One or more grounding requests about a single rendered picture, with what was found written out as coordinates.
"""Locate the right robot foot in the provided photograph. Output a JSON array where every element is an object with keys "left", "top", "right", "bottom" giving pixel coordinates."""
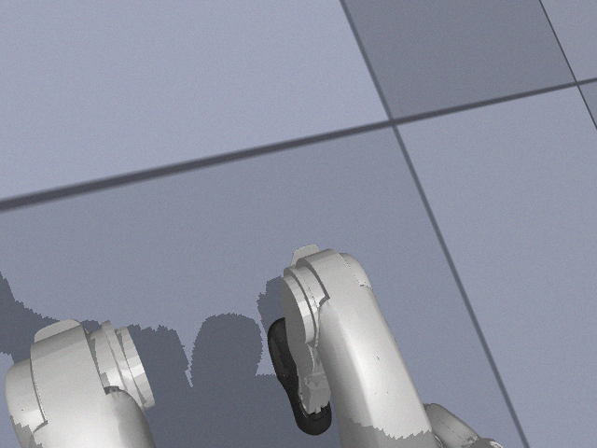
[{"left": 268, "top": 317, "right": 332, "bottom": 436}]

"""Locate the right robot hand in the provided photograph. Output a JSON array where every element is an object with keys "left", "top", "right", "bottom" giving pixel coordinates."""
[{"left": 422, "top": 401, "right": 482, "bottom": 448}]

